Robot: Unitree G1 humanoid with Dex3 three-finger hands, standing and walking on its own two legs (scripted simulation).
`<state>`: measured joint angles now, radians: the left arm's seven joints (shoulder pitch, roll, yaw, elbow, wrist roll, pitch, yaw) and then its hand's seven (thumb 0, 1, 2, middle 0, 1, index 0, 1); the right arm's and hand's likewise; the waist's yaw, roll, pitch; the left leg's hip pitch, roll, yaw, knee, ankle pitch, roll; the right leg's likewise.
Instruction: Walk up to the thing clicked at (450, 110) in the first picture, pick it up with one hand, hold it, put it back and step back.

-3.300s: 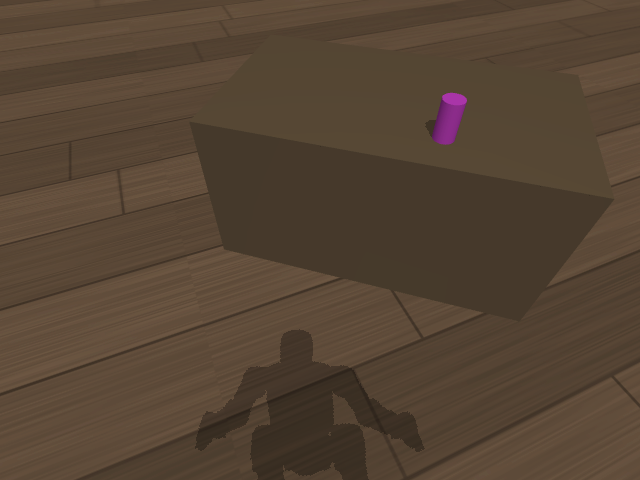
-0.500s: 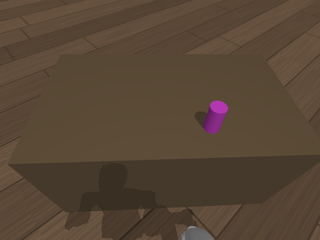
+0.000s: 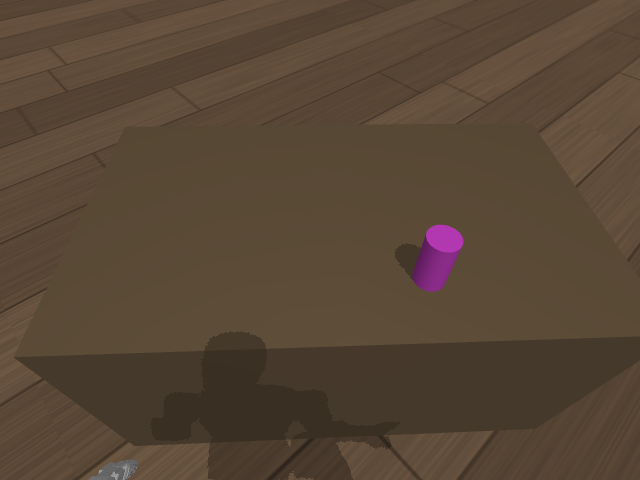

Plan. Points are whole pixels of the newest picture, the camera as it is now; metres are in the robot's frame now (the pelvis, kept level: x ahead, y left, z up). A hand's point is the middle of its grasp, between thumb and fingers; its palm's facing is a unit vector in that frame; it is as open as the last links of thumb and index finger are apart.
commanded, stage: walk up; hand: right
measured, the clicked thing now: (436, 259) +0.52 -0.21 -0.11
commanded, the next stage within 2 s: stand in 0.84 s
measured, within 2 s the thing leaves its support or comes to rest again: neither
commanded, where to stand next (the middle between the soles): +0.07 -0.01 m, yaw +1 degrees
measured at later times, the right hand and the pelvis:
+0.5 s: hand out of the picture +0.10 -0.26 -0.15, palm faces -0.04 +0.94 -0.33, open 7.3 cm; pelvis +0.01 +0.00 +0.01, yaw +0 degrees
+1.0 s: hand out of the picture +0.09 -0.26 -0.15, palm faces -0.02 +0.94 -0.33, open 7.3 cm; pelvis +0.02 +0.00 +0.01, yaw +0 degrees
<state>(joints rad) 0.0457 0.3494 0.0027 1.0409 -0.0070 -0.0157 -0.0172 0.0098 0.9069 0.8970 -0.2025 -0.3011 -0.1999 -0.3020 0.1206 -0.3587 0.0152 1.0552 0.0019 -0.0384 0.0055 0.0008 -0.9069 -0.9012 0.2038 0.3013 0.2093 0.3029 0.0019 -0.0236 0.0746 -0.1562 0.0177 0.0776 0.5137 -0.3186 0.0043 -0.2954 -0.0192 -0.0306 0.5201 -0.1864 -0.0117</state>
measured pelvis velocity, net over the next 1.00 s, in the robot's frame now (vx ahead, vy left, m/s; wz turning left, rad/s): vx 0.02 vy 0.00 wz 0.01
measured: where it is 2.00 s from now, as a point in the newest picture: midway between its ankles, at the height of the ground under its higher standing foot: outside the picture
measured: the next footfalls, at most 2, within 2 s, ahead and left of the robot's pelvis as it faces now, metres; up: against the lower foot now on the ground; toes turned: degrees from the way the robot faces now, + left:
none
